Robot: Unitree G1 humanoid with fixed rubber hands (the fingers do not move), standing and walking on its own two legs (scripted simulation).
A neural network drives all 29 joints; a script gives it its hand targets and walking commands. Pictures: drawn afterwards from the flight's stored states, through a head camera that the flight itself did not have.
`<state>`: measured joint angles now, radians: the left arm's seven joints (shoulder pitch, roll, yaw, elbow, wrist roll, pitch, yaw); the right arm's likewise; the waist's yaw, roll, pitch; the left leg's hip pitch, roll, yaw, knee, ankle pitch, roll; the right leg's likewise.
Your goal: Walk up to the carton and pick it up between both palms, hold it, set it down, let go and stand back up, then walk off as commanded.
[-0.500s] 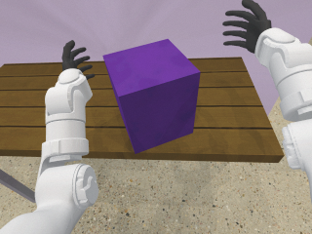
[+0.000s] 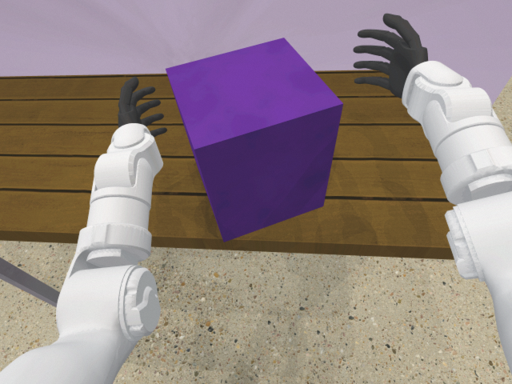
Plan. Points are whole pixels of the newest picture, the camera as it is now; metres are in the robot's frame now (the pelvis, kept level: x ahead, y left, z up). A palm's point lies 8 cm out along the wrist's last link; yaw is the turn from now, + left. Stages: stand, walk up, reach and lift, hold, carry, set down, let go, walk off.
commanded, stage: reach and lift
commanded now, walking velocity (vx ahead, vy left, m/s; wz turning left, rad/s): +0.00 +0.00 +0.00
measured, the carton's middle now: (252, 144) +0.50 +0.09 +0.07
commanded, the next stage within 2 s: none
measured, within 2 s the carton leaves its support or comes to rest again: neither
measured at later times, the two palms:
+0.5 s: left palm (154, 152) +0.41 +0.23 +0.12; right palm (370, 110) +0.51 -0.10 +0.15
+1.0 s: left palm (157, 154) +0.41 +0.22 +0.12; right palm (351, 112) +0.51 -0.07 +0.14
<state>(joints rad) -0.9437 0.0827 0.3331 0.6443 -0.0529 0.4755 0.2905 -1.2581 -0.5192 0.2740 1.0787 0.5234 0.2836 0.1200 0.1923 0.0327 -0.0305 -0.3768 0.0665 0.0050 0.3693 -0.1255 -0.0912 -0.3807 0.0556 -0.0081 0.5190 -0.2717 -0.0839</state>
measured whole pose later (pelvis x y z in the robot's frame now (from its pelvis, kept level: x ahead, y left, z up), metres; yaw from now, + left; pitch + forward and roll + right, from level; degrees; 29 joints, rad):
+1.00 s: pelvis +0.00 +0.00 +0.00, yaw +0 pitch +14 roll +2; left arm -0.90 -0.03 0.37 0.77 -0.03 0.19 0.29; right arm -1.14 -0.34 0.24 1.11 0.40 0.08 0.03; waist 0.21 0.02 -0.10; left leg -0.52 0.07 0.00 0.38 -0.12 -0.09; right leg -0.51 0.06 -0.01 0.52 -0.26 -0.08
